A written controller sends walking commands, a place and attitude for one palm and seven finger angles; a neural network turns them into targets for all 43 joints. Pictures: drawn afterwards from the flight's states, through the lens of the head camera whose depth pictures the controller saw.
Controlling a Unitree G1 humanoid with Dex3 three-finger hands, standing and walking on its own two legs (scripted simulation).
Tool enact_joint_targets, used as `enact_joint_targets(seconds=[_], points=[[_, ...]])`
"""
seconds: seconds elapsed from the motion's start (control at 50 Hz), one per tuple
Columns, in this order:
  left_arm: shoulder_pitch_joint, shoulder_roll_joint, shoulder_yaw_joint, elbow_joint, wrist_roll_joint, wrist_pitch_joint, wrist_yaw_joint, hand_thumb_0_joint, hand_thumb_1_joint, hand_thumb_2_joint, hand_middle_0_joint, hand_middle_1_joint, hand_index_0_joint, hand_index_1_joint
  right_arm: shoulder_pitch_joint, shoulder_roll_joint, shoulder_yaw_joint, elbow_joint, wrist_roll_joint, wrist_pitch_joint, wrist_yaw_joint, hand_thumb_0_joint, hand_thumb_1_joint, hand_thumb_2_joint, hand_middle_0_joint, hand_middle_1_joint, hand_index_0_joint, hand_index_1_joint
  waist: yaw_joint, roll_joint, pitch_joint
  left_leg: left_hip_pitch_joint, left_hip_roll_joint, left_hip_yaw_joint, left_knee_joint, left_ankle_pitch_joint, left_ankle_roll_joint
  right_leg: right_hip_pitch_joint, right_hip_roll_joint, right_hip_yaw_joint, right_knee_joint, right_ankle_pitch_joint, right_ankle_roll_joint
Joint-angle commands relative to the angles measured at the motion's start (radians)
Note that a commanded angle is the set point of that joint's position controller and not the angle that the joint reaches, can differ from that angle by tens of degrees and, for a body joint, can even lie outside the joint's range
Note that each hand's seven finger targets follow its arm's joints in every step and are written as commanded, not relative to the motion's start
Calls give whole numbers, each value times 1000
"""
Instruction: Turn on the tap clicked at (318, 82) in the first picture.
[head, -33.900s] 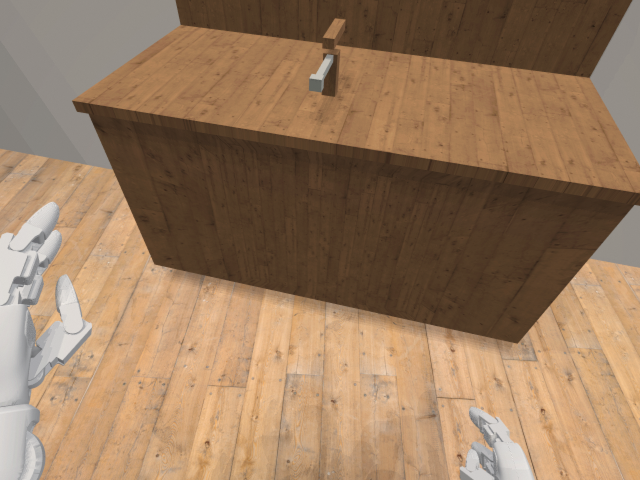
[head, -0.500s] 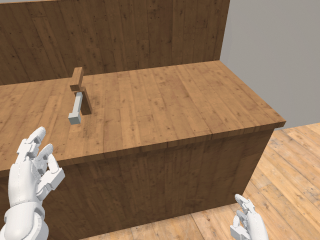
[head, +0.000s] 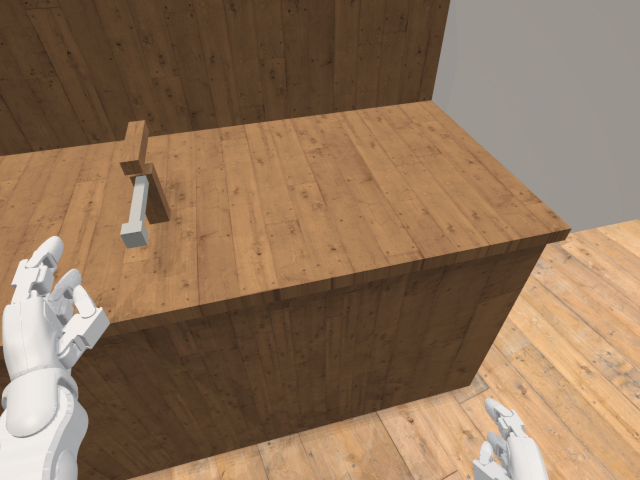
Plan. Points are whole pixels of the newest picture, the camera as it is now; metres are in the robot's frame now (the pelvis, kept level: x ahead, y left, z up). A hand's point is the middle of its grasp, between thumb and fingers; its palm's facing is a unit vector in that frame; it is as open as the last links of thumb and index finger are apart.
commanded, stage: reach beside the lever's end, fingers flat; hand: left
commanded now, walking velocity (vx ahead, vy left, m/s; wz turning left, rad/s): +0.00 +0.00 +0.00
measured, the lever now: (134, 234) +0.40 +0.33 +0.10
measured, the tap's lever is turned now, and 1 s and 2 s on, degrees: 0 0 0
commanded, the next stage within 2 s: push the lever round in 1.60 s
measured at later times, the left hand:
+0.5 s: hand (108, 287) +0.28 +0.30 +0.12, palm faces +0.56 -0.82 -0.06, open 7.6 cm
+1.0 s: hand (107, 263) +0.33 +0.33 +0.11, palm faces +0.60 -0.79 -0.08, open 7.7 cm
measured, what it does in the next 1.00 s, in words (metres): stands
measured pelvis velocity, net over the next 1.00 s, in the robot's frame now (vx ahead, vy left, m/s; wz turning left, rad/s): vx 0.00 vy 0.01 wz -0.01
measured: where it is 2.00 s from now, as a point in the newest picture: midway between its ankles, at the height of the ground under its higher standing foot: outside the picture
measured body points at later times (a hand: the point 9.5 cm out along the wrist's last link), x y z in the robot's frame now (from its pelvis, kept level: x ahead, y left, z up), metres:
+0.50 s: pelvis -0.01 +0.02 +0.00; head -0.02 +0.01 +0.45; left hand +0.25 +0.34 +0.13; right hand +0.18 -0.20 -0.08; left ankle +0.03 +0.12 -0.73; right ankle -0.01 -0.08 -0.73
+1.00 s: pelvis +0.00 +0.01 -0.01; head +0.01 +0.00 +0.44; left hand +0.29 +0.37 +0.11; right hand +0.13 -0.25 -0.11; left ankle +0.03 +0.12 -0.73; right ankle -0.01 -0.08 -0.73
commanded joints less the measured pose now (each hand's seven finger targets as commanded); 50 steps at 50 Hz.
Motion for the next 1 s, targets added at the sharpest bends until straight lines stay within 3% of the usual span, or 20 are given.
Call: enact_joint_targets(seconds=[0.0, 0.16, 0.18, 0.2, 0.26, 0.28, 0.32, 0.36, 0.38, 0.44, 0.56, 0.62, 0.66, 0.68, 0.76, 0.78, 0.84, 0.9, 0.96, 0.98], points=[[-213, 180, 59, -212, 13, -93, 4, 0, 900, 900, -191, -272, -191, -272, -156, -100, -32, -171, 0, -60, -10, 0, -900, -900, 200, 300, 200, 300, 1, -14, -122, 52, -16, 3, -75, 167, 26, -12, -21, 36, -99, 225, 41], [-310, 183, 56, -136, 32, -73, 20, 0, 900, 900, -184, -252, -184, -252, -156, -99, -29, -165, -1, -40, -16, 0, -900, -900, 200, 300, 200, 300, -8, 23, -125, 55, -11, -3, -87, 144, 16, -29, -13, 28, -105, 170, 31], [-321, 204, 75, -127, 36, -76, 26, 0, 900, 900, -183, -250, -183, -250, -150, -103, -29, -163, -1, -37, -15, 0, -900, -900, 200, 300, 200, 300, -5, 14, -139, 55, -9, -7, -90, 149, 14, -21, -10, 26, -102, 172, 29], [-328, 184, 54, -144, 39, -82, 25, 0, 900, 900, -182, -247, -182, -247, -156, -97, -30, -169, -2, -35, -14, 0, -900, -900, 200, 300, 200, 300, -6, 40, -159, 68, -9, -3, -88, 167, 14, -15, -11, 28, -99, 187, 28], [-344, 181, 46, -121, 47, -94, 29, 0, 900, 900, -180, -240, -180, -240, -145, -101, -31, -167, -6, -33, -10, 0, -900, -900, 200, 300, 200, 300, -11, 15, -166, 71, -4, -8, -85, 187, 10, -19, -8, 22, -89, 203, 27], [-347, 193, 55, -104, 50, -94, 32, 0, 900, 900, -179, -238, -179, -238, -142, -105, -30, -165, -5, -31, -9, 0, -900, -900, 200, 300, 200, 300, -8, 34, -160, 67, -3, -11, -86, 187, 7, -21, -6, 21, -89, 197, 24], [-382, 193, 55, -55, 47, -94, 29, 0, 900, 900, -178, -233, -178, -233, -142, -105, -29, -160, -4, -24, -11, 0, -900, -900, 200, 300, 200, 300, -18, -8, -132, 49, -1, -15, -92, 159, 9, -35, -7, 21, -95, 176, 28], [-446, 193, 52, -23, 48, -94, 26, 0, 900, 900, -176, -228, -176, -228, -147, -106, -28, -156, -4, -17, -14, 0, -900, -900, 200, 300, 200, 300, -29, -10, -124, 40, -2, -13, -93, 113, 12, -52, -8, 25, -106, 133, 30], [-455, 228, 82, -7, 51, -93, 28, 0, 900, 900, -175, -225, -175, -225, -144, -110, -29, -154, -2, -15, -16, 0, -900, -900, 200, 300, 200, 300, -19, 15, -124, 35, -3, -12, -94, 101, 13, -50, -8, 30, -111, 120, 27], [-528, 218, 62, 51, 61, -101, 25, 0, 900, 900, -173, -218, -173, -218, -149, -106, -25, -151, -3, -11, -21, 0, -900, -900, 200, 300, 200, 300, -31, 27, -115, 26, -5, -13, -96, 64, 15, -67, -10, 35, -115, 86, 28], [-663, 267, 79, 176, 76, -154, 19, 0, 900, 900, -168, -202, -168, -202, -126, -120, -29, -132, -7, -9, -26, 0, -900, -900, 200, 300, 200, 300, -47, 28, -140, 7, -2, -23, -89, 0, 19, -87, -13, 42, -113, 37, 29], [-664, 289, 96, 195, 77, -187, 13, 0, 900, 900, -165, -195, -165, -195, -106, -123, -36, -134, -8, -10, -22, 0, -900, -900, 200, 300, 200, 300, -34, 54, -217, 30, -2, -18, -72, 95, 18, -52, -11, 42, -88, 130, 24], [-614, 294, 115, 246, 69, -193, 4, 0, 900, 900, -163, -190, -163, -190, -84, -128, -43, -129, -8, -6, -16, 0, -900, -900, 200, 300, 200, 300, -29, 20, -244, 28, -2, -11, -55, 160, 18, -36, -9, 40, -71, 207, 26], [-587, 334, 157, 285, 66, -191, 0, 0, 900, 900, -162, -187, -162, -187, -73, -136, -47, -127, -6, 0, -14, 0, -900, -900, 200, 300, 200, 300, -20, 5, -243, 10, -2, -10, -50, 177, 19, -23, -9, 41, -68, 231, 27], [-608, 365, 194, 342, 49, -186, -20, 0, 900, 900, -159, -177, -159, -177, -60, -137, -53, -134, 4, 23, -10, 0, -900, -900, 200, 300, 200, 300, -27, -21, -217, -33, -3, 7, -36, 181, 25, -29, -15, 51, -63, 266, 39], [-635, 394, 210, 339, 55, -192, -19, 0, 900, 900, -158, -175, -158, -175, -56, -141, -54, -132, 5, 28, -9, 0, -900, -900, 200, 300, 200, 300, -31, -3, -212, -33, -2, 6, -33, 183, 26, -33, -15, 52, -63, 265, 37], [-706, 371, 173, 314, 72, -233, -17, 0, 900, 900, -156, -167, -156, -167, -44, -137, -56, -134, 3, 28, -3, 0, -900, -900, 200, 300, 200, 300, -50, 64, -223, -14, -1, 6, -20, 192, 26, -69, -10, 52, -48, 258, 35], [-785, 406, 178, 362, 86, -278, -21, 0, 900, 900, -153, -160, -153, -160, -21, -148, -58, -116, -3, 27, -5, 0, -900, -900, 200, 300, 200, 300, -76, 38, -211, -33, 1, -1, -5, 156, 32, -103, -8, 55, -41, 226, 37], [-826, 415, 173, 431, 78, -305, -50, 0, 900, 900, -151, -152, -151, -152, -8, -152, -60, -105, -1, 27, -11, 0, -900, -900, 200, 300, 200, 300, -89, 39, -216, -52, -1, 2, 7, 112, 35, -127, -10, 66, -43, 196, 41], [-834, 441, 191, 454, 76, -309, -59, 0, 900, 900, -150, -150, -150, -150, 5, -155, -62, -100, 1, 29, -13, 0, -900, -900, 200, 300, 200, 300, -82, 36, -231, -56, -2, 1, 9, 110, 35, -116, -10, 69, -42, 196, 39]])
